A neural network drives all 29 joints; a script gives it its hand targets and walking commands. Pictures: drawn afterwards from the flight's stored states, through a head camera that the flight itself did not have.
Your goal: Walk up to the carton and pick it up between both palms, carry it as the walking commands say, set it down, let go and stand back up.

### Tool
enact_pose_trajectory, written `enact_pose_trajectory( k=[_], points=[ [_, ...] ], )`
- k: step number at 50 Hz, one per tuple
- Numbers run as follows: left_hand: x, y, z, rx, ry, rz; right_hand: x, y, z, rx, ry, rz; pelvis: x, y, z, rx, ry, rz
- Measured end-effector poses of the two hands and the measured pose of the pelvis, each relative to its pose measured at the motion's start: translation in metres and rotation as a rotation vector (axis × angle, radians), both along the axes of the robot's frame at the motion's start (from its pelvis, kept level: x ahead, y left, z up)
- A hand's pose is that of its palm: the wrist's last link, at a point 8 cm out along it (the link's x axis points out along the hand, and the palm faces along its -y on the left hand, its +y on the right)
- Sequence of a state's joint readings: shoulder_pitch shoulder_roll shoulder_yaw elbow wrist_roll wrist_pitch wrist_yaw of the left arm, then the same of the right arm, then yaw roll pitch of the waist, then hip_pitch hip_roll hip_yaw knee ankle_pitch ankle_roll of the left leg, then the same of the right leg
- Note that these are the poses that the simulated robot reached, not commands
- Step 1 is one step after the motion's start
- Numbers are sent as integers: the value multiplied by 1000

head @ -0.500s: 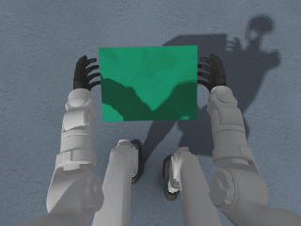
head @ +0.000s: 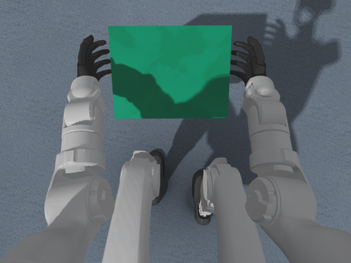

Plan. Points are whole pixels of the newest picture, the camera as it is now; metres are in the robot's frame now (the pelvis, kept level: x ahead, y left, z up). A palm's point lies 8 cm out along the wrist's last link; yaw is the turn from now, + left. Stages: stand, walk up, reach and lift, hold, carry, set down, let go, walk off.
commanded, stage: set down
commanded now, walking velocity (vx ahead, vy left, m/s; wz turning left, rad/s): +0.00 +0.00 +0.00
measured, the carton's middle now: (171, 75) +0.50 +0.05 -0.21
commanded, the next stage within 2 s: none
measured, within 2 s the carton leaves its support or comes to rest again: neither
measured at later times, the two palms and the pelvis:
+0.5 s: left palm (101, 79) +0.48 +0.23 -0.22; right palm (236, 78) +0.50 -0.12 -0.21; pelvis -0.02 +0.00 -0.06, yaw -1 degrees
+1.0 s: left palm (109, 81) +0.49 +0.23 -0.30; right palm (227, 82) +0.51 -0.12 -0.30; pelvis -0.04 +0.00 -0.11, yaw -1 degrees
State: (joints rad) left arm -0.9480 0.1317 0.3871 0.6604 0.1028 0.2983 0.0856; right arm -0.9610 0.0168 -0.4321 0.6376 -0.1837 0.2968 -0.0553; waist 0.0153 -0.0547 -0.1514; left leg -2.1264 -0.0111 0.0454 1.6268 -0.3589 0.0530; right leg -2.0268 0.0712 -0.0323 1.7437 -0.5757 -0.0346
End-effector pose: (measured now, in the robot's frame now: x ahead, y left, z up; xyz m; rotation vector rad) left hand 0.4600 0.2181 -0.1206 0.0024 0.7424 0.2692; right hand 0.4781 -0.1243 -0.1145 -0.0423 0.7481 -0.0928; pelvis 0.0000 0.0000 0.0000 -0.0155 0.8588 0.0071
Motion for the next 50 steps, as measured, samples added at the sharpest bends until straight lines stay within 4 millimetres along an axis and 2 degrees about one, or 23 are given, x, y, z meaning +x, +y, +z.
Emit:
enact_pose_trajectory(
  k=[9, 24, 32, 36, 39, 50],
  points=[
    [8, 5, -35, -10, -1, -1, 10, 5, -30, 0, -9, 1, -5, 3, -21, -4, 6, -7],
    [20, 9, -99, -37, 0, 11, 21, 7, -93, -2, -6, 24, -15, 4, -55, -9, -53, -10],
    [36, 10, -139, -15, -22, -6, 32, 6, -138, -7, -24, 38, -25, 1, -75, 0, -135, -13],
    [45, 16, -157, 10, -50, -10, 41, 11, -163, -36, -30, 110, -34, -1, -81, 9, -245, -19],
    [43, 15, -166, -24, -28, 20, 43, 12, -168, -43, -11, 105, -33, -2, -90, 11, -248, -19],
    [33, 11, -179, -51, 24, 35, 32, 8, -181, -53, 49, 101, -36, -1, -107, 10, -297, -23]
  ],
)
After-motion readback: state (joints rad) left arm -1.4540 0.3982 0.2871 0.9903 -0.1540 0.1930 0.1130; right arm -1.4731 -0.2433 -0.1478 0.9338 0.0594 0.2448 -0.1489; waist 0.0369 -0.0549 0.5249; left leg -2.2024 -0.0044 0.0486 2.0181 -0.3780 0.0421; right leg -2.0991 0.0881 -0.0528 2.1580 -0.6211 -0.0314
